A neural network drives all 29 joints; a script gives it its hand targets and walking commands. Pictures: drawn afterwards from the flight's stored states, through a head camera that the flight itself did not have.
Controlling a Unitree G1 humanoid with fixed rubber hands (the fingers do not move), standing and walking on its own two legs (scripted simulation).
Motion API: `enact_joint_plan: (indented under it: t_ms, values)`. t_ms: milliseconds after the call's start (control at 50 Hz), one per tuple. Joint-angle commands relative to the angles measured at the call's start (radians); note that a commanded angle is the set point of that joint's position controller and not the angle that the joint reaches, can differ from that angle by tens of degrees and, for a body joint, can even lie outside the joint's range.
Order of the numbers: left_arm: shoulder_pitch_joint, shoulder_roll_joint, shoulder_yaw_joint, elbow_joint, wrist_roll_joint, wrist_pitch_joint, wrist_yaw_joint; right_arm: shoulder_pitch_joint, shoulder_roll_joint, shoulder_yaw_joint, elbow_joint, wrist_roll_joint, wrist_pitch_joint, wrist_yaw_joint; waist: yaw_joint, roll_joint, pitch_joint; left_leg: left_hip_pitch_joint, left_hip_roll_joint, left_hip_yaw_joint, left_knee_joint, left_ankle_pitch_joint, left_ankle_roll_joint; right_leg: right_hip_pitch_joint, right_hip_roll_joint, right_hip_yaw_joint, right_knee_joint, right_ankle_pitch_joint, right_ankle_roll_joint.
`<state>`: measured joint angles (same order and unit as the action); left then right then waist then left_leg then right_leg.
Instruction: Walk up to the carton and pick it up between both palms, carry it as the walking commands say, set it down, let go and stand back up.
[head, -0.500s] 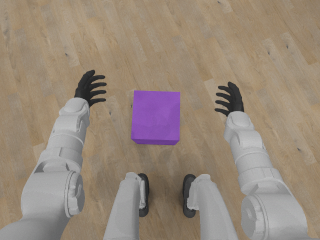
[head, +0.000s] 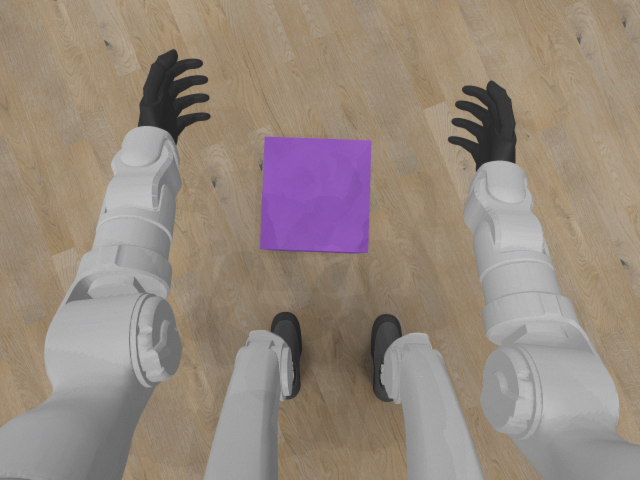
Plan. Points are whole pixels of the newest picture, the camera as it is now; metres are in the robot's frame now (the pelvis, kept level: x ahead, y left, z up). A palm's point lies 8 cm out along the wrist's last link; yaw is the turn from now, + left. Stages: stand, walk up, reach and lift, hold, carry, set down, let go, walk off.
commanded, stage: reach and lift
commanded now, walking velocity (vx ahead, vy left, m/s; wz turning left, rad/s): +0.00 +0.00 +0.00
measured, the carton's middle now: (316, 203) +0.47 +0.04 -0.52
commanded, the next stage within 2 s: none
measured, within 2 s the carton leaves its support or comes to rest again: neither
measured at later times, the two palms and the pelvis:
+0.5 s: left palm (199, 161) +0.49 +0.22 -0.27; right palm (444, 180) +0.47 -0.16 -0.27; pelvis -0.03 -0.01 -0.14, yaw +0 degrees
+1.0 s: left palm (224, 182) +0.49 +0.22 -0.41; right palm (418, 195) +0.47 -0.15 -0.41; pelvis -0.05 -0.01 -0.24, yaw -1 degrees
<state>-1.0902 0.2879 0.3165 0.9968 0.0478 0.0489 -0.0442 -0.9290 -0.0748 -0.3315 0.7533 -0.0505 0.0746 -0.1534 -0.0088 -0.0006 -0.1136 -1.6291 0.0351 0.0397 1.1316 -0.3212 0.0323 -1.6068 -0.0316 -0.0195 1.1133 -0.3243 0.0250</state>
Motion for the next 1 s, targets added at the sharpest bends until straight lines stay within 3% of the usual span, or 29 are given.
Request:
enact_joint_plan:
  t_ms: [0,140,400,660,980]
  values:
    - [-0.219,0.119,0.01,-0.072,0.004,-0.021,-0.002,-0.187,-0.046,-0.002,-0.076,0.002,-0.021,0.003,0.016,0.04,-0.882,0.557,-0.095,-0.08,0.009,0.405,-0.032,0.294,0.118,-0.005,0.023,0.281,0.024]
    - [-0.289,0.154,-0.03,-0.028,-0.032,-0.008,0.009,-0.24,-0.074,0.012,-0.026,0.029,-0.012,-0.018,0.007,0.057,-0.903,0.382,-0.105,-0.051,0.176,0.253,-0.039,0.165,0.127,-0.024,0.185,0.15,0.022]
    - [-0.416,0.249,-0.122,-0.097,-0.146,0.033,0.054,-0.375,-0.139,0.098,-0.1,0.136,0.034,-0.065,0.014,0.064,-1.063,0.255,-0.104,-0.027,0.428,0.163,-0.035,0.137,0.125,-0.043,0.454,0.091,0.022]
    - [-0.514,0.264,-0.191,0.057,-0.215,0.0,0.082,-0.49,-0.192,0.118,0.087,0.185,-0.006,-0.063,0.004,0.076,-0.888,0.116,-0.077,-0.05,0.6,0.08,-0.034,-0.058,0.11,-0.05,0.646,0.016,0.013]
    - [-0.629,0.297,-0.293,0.123,-0.298,-0.044,0.103,-0.627,-0.26,0.199,0.223,0.277,-0.06,-0.047,0.012,0.075,-0.804,0.077,-0.036,-0.078,0.78,0.095,-0.04,-0.13,0.089,-0.038,0.826,0.029,0.011]
